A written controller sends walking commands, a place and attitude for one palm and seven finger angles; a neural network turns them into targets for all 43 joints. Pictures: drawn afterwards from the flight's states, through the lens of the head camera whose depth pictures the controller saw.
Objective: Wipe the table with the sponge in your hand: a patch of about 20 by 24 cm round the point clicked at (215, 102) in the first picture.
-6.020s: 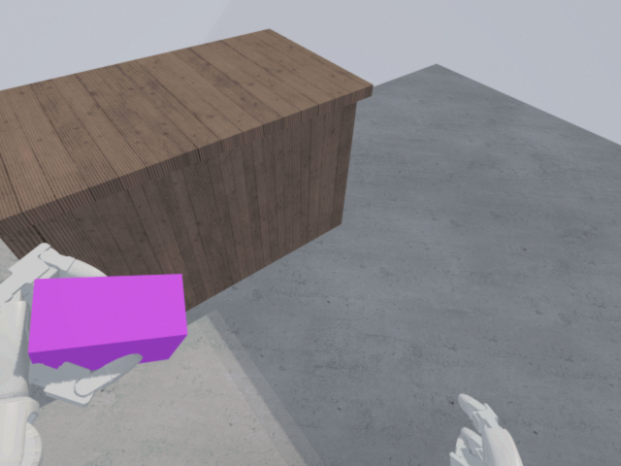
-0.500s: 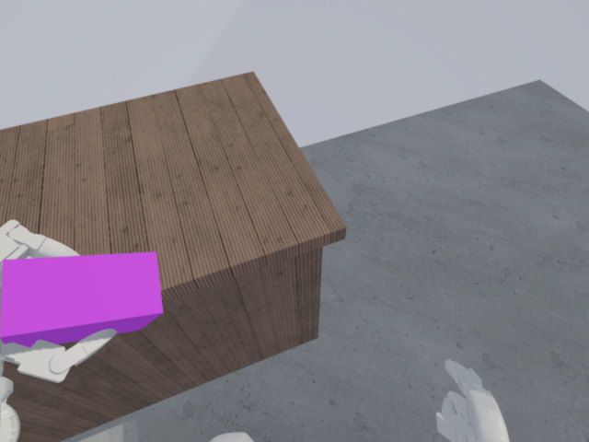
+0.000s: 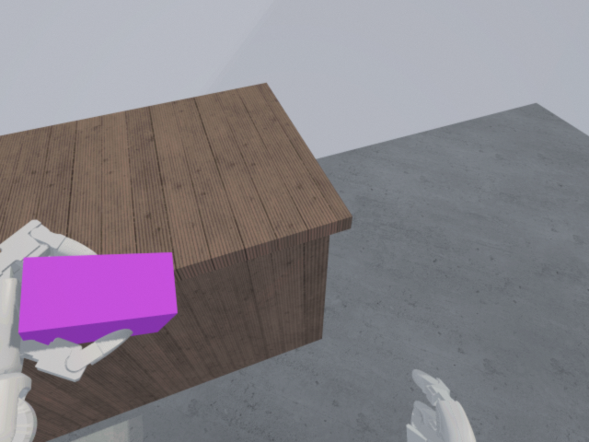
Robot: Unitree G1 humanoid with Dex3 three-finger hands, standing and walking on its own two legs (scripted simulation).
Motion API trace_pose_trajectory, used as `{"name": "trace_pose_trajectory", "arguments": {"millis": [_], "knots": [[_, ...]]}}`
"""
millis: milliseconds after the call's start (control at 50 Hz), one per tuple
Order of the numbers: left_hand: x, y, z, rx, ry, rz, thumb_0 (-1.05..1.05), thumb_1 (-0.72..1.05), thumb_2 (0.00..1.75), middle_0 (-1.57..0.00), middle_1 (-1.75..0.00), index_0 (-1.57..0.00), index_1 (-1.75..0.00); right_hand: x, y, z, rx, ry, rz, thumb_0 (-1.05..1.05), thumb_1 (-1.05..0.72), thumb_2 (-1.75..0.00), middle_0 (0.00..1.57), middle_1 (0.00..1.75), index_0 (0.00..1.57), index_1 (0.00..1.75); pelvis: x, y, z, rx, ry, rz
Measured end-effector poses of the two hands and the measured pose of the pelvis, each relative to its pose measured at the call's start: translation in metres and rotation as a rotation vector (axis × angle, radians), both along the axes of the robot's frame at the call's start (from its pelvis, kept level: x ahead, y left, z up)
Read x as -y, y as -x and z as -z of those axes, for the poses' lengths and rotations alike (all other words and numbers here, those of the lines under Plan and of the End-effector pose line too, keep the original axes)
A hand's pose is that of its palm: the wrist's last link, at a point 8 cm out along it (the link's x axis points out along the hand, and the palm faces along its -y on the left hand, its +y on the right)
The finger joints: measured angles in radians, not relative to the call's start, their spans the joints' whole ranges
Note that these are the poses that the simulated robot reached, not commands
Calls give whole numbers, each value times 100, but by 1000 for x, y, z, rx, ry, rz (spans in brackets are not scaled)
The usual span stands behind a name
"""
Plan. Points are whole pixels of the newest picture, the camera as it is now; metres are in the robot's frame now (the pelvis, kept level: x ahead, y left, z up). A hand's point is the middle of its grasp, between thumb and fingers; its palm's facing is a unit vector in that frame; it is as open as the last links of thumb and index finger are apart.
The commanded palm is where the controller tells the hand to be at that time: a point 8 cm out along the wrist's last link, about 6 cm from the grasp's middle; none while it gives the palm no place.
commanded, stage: come to a stop and stand still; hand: left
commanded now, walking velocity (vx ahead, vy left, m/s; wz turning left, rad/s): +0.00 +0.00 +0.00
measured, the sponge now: (123, 298) +0.23 +0.19 +0.15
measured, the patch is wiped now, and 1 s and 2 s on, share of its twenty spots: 0.00 0.00 0.00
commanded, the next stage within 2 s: look again from close up in 0.66 s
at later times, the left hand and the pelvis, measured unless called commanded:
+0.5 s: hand (58, 352) +0.17 +0.23 +0.16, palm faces +0.36 -0.85 -0.39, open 10.3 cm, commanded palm +0.12 +0.28 +0.18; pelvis -0.05 +0.00 +0.00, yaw -1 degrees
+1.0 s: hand (55, 293) +0.22 +0.26 +0.17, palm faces +0.30 -0.86 -0.41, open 10.3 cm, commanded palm +0.15 +0.30 +0.18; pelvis -0.02 +0.03 +0.01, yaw -3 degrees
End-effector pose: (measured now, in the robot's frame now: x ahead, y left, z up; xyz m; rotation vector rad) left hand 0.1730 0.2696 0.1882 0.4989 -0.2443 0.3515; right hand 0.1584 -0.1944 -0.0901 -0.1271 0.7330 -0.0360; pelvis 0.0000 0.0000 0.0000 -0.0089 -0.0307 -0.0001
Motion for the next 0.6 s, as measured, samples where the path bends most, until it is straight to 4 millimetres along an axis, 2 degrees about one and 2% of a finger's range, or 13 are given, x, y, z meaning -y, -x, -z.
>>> {"name": "trace_pose_trajectory", "arguments": {"millis": [80, 160, 280, 460, 600], "knots": [[7, 10, 5, -31, 24, 15, -1, -51, 99, -70, -135, -72, -135, 23, 24, 1, -41, 40, 48, 1, -90, -90, 21, 30, 21, 30, 4, 7, -2, -8, -14, 18], [3, 14, 8, 0, 32, 25, -1, -51, 99, -70, -135, -72, -135, 45, 41, 1, -60, 117, 84, 1, -91, -90, 20, 30, 20, 30, 3, 15, 1, -10, 7, 0], [-6, 24, 13, -6, 35, 9, -2, -51, 100, -70, -135, -72, -135, 61, 56, -16, -36, 166, 119, 1, -91, -90, 20, 30, 20, 30, 5, 30, -2, 0, -6, 20], [3, 44, 13, -5, 39, 31, -2, -51, 100, -70, -135, -72, -135, 49, 60, -18, 9, 145, 82, 1, -91, -90, 20, 30, 20, 30, 3, 45, -3, -4, 6, 19], [-8, 43, 11, -11, 34, 2, -2, -51, 100, -70, -135, -72, -135, 30, 60, -12, -4, 106, 64, 1, -91, -90, 20, 30, 20, 30, -1, 45, -4, -6, 9, 16]]}}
